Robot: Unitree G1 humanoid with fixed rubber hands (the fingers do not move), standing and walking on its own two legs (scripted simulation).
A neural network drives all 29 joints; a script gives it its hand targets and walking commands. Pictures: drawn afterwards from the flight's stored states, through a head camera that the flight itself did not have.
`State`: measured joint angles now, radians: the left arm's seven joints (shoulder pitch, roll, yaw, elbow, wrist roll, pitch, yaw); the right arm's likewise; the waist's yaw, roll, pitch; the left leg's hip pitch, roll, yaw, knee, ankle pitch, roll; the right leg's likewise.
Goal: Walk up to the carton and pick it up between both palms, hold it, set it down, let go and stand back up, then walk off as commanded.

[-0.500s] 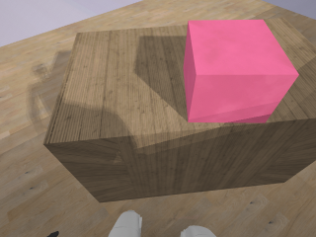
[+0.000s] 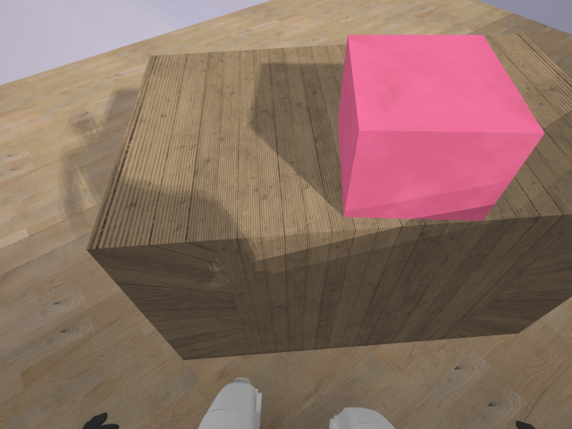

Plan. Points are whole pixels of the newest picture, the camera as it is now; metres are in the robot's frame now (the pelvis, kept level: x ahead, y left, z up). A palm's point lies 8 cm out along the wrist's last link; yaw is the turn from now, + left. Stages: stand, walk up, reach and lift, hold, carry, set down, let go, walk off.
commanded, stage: walk up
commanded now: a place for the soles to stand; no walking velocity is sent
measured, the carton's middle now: (413, 125) +0.60 -0.21 +0.06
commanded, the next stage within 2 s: none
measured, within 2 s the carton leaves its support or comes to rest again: neither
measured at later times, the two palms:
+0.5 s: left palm out of the picture +0.05 +0.34 -0.09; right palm out of the picture +0.08 -0.30 -0.08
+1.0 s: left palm out of the picture +0.06 +0.35 -0.09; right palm out of the picture +0.11 -0.28 -0.08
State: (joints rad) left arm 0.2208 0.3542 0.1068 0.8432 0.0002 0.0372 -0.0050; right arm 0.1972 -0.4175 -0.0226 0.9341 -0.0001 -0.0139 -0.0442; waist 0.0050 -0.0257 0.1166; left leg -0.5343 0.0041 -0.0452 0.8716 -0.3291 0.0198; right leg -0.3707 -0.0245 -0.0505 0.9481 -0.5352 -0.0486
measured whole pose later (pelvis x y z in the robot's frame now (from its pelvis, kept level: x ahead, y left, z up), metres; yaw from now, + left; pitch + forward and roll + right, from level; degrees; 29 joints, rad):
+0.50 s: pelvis -0.01 +0.03 +0.02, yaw +3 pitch -2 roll +0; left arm 0.22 0.35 0.11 0.84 0.00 0.02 0.00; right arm 0.18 -0.42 -0.02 0.97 0.00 -0.04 -0.02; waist 0.00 -0.02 0.12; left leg -0.46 -0.02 -0.06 0.79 -0.29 0.01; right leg -0.35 -0.04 -0.06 0.83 -0.43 -0.02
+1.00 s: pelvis +0.01 +0.04 +0.02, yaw +4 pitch -2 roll +0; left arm 0.22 0.35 0.11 0.84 0.00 0.01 -0.01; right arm 0.17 -0.41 -0.01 0.97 0.00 -0.06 -0.02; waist 0.00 -0.01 0.12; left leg -0.42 -0.02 -0.07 0.77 -0.31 0.00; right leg -0.32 -0.05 -0.06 0.80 -0.45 -0.01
